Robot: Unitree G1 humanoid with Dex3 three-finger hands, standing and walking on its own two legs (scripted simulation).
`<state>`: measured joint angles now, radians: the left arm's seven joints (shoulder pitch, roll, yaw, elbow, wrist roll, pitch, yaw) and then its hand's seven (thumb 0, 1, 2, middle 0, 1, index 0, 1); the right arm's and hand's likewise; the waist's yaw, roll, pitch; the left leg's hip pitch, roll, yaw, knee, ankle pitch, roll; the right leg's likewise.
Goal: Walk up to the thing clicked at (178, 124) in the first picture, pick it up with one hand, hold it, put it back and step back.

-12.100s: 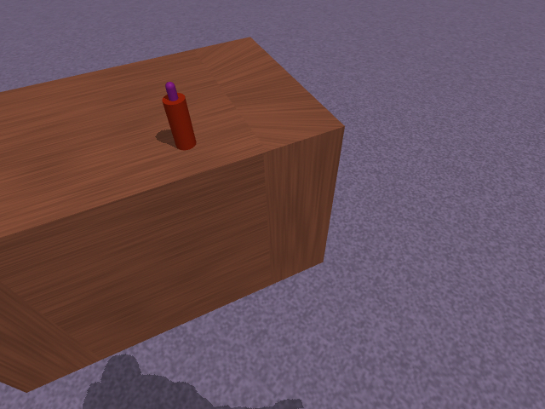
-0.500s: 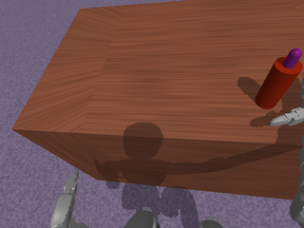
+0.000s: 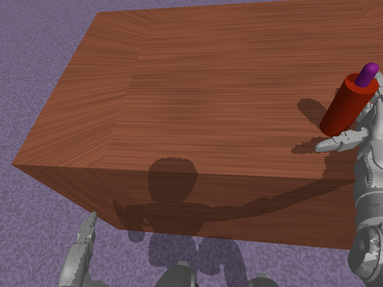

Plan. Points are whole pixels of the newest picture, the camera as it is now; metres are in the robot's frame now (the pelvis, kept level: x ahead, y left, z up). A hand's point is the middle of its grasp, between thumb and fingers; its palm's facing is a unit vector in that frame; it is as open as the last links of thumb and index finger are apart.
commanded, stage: close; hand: right
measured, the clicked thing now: (349, 101) +0.49 -0.23 +0.08
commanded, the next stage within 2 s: settle in 0.72 s
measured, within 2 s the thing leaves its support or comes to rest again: leaves its support in 1.04 s
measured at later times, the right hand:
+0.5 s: hand (341, 110) +0.48 -0.22 +0.06, palm faces +0.19 +0.98 +0.03, open 13.0 cm
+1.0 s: hand (340, 110) +0.49 -0.22 +0.06, palm faces +0.19 +0.98 +0.02, open 7.5 cm
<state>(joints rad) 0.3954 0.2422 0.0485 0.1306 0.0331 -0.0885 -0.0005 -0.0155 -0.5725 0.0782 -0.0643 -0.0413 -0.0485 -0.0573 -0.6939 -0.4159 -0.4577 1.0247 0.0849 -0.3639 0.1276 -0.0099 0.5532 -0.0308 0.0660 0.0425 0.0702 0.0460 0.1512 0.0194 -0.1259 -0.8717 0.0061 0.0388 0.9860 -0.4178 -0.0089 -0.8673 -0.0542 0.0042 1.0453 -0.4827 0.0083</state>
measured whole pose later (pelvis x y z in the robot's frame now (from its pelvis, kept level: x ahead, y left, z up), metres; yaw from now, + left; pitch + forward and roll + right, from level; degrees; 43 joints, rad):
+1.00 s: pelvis +0.01 +0.00 +0.00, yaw +1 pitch +19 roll +2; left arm 0.39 0.25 0.05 0.12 0.04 -0.05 -0.01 -0.02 -0.55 0.06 -0.07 -0.05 -0.06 -0.05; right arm -0.73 -0.45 -0.48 1.06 0.06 -0.35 0.12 0.00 0.09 -1.05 0.86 1.06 0.90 1.07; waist 0.17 0.01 -0.13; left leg -0.88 0.00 0.03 0.98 -0.42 -0.01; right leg -0.88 -0.06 0.00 1.04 -0.49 0.01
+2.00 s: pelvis +0.02 -0.01 +0.04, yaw +0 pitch +13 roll +1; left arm 0.35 0.24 0.04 0.29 0.01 -0.10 0.03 -0.02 -0.54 0.06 -0.06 -0.05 -0.06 -0.05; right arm -0.73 -0.41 -0.40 0.97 0.09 -0.22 0.08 0.00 0.11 -1.13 0.81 1.18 0.84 1.19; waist 0.11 0.00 -0.10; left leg -0.64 0.01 0.01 0.76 -0.35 -0.02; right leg -0.63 -0.04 -0.02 0.82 -0.41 0.00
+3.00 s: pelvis +0.01 +0.01 +0.06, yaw -1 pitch -1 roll +0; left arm 0.27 0.23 0.08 0.55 -0.03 -0.10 0.08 -0.02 -0.54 0.05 -0.05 -0.05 -0.04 -0.05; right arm -0.37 -0.24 -0.25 0.12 0.20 0.32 0.00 0.00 0.13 -1.15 0.82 1.18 0.85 1.19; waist 0.00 -0.05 -0.04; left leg -0.27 0.03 0.03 0.55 -0.26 -0.01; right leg -0.23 -0.02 -0.02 0.53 -0.28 0.01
